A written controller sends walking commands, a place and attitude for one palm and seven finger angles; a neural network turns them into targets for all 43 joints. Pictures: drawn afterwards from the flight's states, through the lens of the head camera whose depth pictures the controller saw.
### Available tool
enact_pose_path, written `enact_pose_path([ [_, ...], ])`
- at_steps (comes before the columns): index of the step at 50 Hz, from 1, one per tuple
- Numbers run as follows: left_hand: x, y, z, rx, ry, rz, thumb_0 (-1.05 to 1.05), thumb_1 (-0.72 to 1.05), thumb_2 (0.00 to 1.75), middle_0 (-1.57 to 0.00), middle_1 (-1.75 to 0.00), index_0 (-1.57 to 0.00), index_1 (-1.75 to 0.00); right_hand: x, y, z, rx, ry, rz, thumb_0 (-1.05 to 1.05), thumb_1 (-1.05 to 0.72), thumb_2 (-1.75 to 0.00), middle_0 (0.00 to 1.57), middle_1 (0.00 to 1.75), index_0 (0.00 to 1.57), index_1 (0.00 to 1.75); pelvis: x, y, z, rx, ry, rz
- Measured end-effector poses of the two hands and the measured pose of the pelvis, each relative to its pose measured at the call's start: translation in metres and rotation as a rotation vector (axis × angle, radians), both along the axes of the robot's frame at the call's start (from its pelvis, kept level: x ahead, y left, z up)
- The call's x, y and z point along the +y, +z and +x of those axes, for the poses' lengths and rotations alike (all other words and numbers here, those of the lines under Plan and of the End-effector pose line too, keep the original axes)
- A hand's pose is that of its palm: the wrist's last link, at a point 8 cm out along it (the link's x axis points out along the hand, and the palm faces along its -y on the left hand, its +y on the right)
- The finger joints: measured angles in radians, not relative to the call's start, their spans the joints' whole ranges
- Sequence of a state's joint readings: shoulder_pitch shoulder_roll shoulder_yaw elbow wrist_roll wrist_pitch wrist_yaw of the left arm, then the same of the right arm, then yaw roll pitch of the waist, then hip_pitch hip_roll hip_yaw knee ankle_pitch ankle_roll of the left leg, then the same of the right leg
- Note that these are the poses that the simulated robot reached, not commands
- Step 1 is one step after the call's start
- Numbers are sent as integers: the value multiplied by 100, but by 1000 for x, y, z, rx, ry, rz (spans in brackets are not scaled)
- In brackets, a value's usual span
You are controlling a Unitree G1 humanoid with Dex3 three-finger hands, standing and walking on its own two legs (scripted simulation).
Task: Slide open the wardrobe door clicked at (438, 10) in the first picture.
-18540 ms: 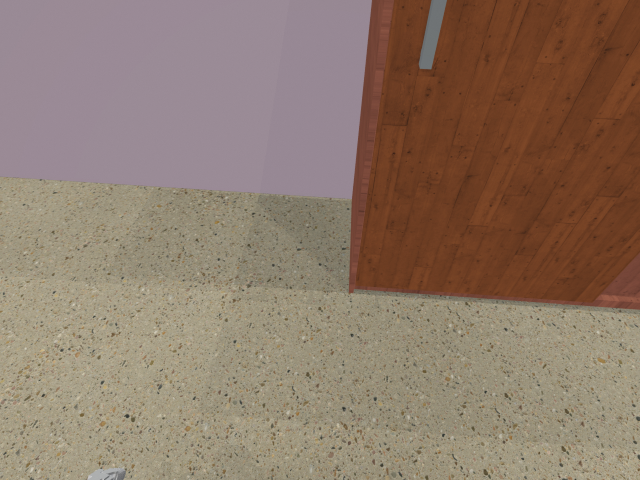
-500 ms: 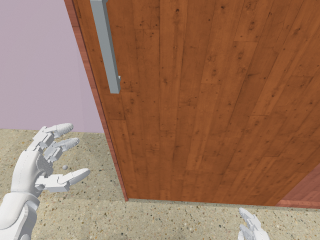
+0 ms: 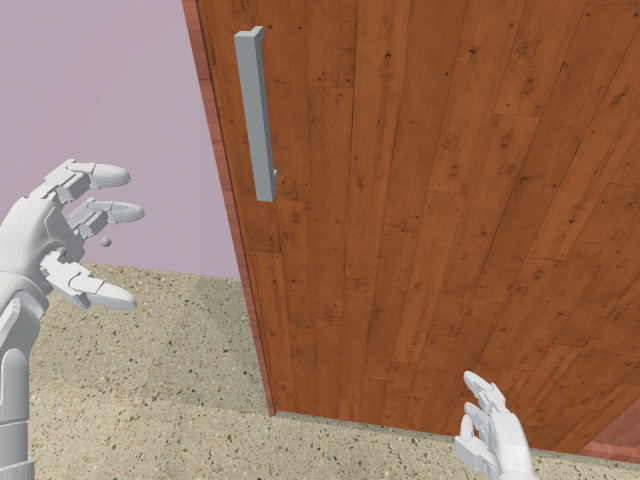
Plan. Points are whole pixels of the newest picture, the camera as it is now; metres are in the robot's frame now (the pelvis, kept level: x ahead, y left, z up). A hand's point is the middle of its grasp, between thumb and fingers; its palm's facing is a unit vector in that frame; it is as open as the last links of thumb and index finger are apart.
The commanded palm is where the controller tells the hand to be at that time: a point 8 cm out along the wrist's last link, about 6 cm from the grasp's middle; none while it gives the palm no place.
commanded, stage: raise the hand with hooked fingers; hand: left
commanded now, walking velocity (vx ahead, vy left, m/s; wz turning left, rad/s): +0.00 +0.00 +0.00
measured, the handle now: (262, 120) +0.49 +0.16 +0.25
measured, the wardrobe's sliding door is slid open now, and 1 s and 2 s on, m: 0.00 0.00 0.00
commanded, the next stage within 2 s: move the hooked fingers beside the handle in 0.72 s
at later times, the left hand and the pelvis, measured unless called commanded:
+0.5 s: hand (103, 196) +0.28 +0.27 +0.26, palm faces +0.06 -0.99 -0.12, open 13.9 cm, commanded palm +0.24 +0.31 +0.28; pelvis +0.00 -0.01 +0.00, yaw +0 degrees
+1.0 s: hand (110, 183) +0.30 +0.27 +0.26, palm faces +0.08 -0.99 -0.11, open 14.0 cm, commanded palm +0.27 +0.30 +0.27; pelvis +0.01 -0.01 +0.00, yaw +1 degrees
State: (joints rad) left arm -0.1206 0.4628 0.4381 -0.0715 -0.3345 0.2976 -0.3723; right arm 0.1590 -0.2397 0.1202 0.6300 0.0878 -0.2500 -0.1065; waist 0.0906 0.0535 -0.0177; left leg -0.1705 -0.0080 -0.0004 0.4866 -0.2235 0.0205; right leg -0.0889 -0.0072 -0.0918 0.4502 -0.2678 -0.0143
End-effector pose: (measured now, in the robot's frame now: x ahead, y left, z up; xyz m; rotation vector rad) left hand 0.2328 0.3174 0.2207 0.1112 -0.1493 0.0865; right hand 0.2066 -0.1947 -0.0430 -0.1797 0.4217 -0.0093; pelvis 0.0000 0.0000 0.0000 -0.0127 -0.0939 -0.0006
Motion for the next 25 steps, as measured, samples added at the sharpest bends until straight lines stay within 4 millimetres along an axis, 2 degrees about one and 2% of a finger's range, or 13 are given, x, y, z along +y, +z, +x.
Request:
enact_pose_path([
  [6, 7, 28, 6, -8, 6, 19, -1, -49, 30, -30, -119, -30, -120, -2, -6, -3, 35, 10, 8, 1, -90, -90, 20, 30, 20, 30, -3, 1, -1, -3, 5, 2],
  [15, 13, 61, 18, -12, -5, 26, -1, -50, 30, -30, -120, -30, -120, -21, -13, -10, 74, -18, -1, 1, -90, -90, 20, 30, 20, 30, -7, 1, -1, 9, 5, 6],
  [25, 1, 42, 25, 27, -32, 10, -1, -50, 30, -30, -120, -30, -120, -38, -12, -11, 73, -60, -12, 1, -90, -90, 20, 30, 20, 30, -9, -1, 2, 18, -7, 8],
])
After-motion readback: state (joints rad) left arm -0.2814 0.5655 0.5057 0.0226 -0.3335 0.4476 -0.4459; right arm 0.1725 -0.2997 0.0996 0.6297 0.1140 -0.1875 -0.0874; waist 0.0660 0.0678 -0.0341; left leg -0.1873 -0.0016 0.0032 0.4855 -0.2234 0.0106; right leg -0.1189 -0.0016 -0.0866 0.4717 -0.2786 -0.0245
